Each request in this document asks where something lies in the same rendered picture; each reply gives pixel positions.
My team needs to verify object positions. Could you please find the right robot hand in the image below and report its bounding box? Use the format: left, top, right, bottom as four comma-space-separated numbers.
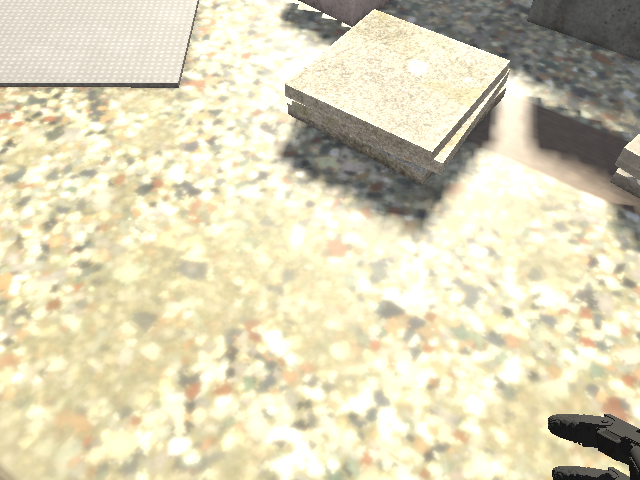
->
548, 414, 640, 480

